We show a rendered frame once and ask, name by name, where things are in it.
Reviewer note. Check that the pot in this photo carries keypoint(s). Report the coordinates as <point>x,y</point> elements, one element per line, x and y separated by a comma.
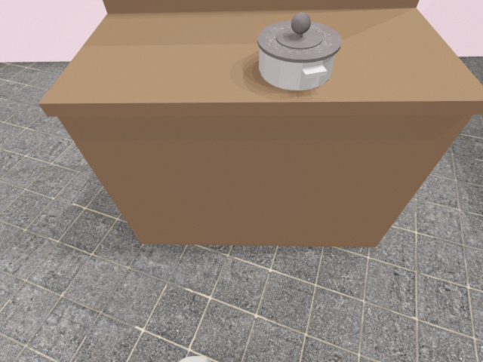
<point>295,76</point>

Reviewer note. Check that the lid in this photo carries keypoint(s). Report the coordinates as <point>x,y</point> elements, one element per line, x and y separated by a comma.
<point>279,41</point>

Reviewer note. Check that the knob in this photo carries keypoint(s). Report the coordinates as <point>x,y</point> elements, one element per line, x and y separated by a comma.
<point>300,23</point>

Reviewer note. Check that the table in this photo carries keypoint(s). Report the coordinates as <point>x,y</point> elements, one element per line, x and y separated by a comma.
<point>166,103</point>

